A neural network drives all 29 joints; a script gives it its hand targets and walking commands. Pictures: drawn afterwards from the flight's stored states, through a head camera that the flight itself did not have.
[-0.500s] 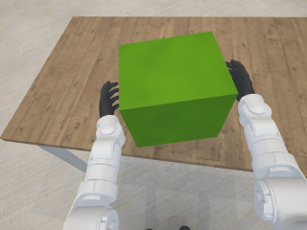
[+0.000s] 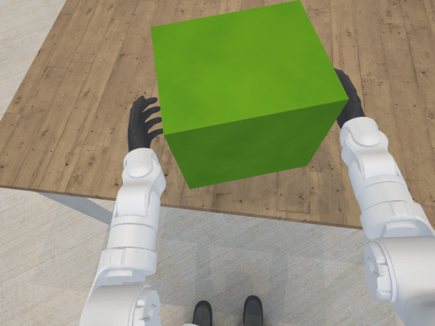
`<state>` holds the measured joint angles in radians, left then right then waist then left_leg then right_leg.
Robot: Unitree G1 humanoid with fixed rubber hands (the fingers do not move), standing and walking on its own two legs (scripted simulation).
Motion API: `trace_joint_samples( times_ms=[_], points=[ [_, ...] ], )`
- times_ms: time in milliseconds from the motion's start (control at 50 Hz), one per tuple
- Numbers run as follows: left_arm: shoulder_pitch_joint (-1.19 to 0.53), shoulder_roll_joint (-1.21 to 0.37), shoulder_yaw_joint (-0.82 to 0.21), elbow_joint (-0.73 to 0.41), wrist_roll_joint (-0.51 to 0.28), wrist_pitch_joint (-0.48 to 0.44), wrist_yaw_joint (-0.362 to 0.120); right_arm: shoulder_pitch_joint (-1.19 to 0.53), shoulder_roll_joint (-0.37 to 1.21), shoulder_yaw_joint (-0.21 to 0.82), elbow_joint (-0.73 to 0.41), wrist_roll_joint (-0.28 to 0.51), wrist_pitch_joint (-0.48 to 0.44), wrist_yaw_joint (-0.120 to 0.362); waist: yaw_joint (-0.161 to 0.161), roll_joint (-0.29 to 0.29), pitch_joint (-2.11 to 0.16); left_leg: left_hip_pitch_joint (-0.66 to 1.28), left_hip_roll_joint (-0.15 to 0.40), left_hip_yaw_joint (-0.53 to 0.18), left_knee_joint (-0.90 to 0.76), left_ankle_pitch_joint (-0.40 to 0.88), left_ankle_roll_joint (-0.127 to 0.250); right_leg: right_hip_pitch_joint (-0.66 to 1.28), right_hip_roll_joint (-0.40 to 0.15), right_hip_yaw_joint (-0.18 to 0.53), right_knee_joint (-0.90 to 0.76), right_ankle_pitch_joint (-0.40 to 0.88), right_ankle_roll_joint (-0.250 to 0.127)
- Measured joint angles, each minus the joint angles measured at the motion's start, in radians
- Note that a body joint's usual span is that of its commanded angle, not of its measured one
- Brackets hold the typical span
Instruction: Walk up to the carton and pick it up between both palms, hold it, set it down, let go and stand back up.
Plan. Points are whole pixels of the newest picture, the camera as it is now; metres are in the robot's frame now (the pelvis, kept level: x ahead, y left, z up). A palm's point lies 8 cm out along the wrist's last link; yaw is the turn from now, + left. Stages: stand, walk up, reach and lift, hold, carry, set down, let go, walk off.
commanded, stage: set down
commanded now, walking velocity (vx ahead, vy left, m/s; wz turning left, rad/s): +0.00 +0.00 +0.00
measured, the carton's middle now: (238, 105) +0.51 +0.05 +0.03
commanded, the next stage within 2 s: none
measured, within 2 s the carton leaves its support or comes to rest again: neither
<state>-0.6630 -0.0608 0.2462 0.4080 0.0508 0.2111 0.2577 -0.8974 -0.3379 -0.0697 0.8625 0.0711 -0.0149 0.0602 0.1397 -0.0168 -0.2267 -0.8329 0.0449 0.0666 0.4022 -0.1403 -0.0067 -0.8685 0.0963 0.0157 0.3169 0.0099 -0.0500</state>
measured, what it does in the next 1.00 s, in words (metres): stands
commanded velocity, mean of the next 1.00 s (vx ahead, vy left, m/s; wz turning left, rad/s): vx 0.00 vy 0.00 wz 0.00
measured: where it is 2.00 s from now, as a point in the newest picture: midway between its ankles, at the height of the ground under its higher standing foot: outside the picture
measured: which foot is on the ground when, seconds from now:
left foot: down 0.00-1.00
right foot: down 0.00-1.00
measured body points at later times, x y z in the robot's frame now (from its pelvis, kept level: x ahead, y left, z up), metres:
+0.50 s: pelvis -0.03 -0.02 +0.00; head +0.05 -0.06 +0.44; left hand +0.36 +0.20 +0.08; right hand +0.46 -0.21 +0.10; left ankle -0.01 +0.12 -0.73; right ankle +0.03 -0.07 -0.73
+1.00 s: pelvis -0.02 -0.01 +0.01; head +0.01 -0.01 +0.46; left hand +0.35 +0.21 +0.08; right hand +0.39 -0.23 +0.07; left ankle -0.01 +0.12 -0.73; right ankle +0.03 -0.07 -0.73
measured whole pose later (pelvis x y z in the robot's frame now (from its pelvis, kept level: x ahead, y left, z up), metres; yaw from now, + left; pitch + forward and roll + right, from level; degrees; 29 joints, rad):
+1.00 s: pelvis -0.02 -0.01 +0.01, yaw +1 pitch +11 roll +1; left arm -0.51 0.04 0.23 0.56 -0.04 0.25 0.24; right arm -0.57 -0.40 -0.04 0.91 0.21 0.05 0.15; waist 0.08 -0.02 -0.15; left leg -0.42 0.04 0.07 0.40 -0.17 -0.03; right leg -0.46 0.10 0.02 0.34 -0.07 -0.08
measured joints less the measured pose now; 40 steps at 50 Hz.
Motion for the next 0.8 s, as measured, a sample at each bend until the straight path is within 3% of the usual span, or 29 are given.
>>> trace_joint_samples(
  times_ms=[100, 280, 340, 420, 580, 700, 800],
  points=[
    [0.009, 0.0, 0.0, -0.096, 0.0, 0.049, 0.014, 0.03, -0.024, 0.0, 0.0, 0.048, 0.0, 0.02, -0.029, -0.024, 0.0, -0.012, -0.003, 0.0, 0.0, 0.014, -0.002, -0.003, -0.003, 0.002, -0.014, 0.009, 0.0],
    [0.041, 0.014, 0.0, -0.115, 0.0, 0.131, 0.021, 0.065, -0.078, 0.001, 0.0, 0.121, 0.012, 0.069, -0.028, 0.005, -0.001, 0.051, -0.001, 0.0, 0.0, 0.024, -0.015, 0.065, -0.001, 0.002, -0.023, 0.005, -0.025],
    [0.038, 0.015, 0.0, -0.069, -0.001, 0.117, 0.021, 0.065, -0.108, 0.005, 0.001, 0.121, 0.027, 0.069, -0.016, 0.031, -0.001, 0.085, -0.001, 0.0, 0.0, 0.026, -0.015, 0.096, 0.0, 0.002, -0.016, 0.003, -0.025],
    [0.004, 0.027, 0.0, 0.088, -0.037, 0.066, 0.017, 0.064, -0.144, 0.025, 0.001, 0.121, 0.068, 0.07, 0.013, 0.049, -0.001, 0.135, -0.001, 0.0, 0.0, 0.027, -0.015, 0.135, 0.0, 0.001, 0.005, -0.007, -0.025],
    [-0.028, 0.057, 0.0, 0.367, -0.091, -0.004, -0.001, 0.065, -0.133, 0.078, 0.003, 0.121, 0.169, 0.075, 0.074, 0.017, 0.001, 0.21, -0.003, 0.0, 0.0, 0.023, -0.015, 0.18, 0.0, 0.0, 0.068, -0.049, -0.025],
    [-0.025, 0.088, 0.0, 0.375, -0.091, -0.022, -0.001, 0.066, -0.081, 0.061, 0.042, 0.121, 0.184, 0.075, 0.079, -0.011, 0.02, 0.248, -0.002, 0.0, 0.0, 0.02, -0.027, 0.212, 0.0, -0.002, 0.082, -0.061, -0.025],
    [0.025, 0.097, 0.0, 0.25, -0.091, -0.023, -0.002, 0.112, -0.055, 0.04, 0.046, 0.121, 0.16, 0.075, 0.044, -0.01, 0.029, 0.279, -0.002, 0.0, 0.0, 0.009, -0.037, 0.249, -0.001, -0.001, 0.068, -0.062, -0.026]
  ],
)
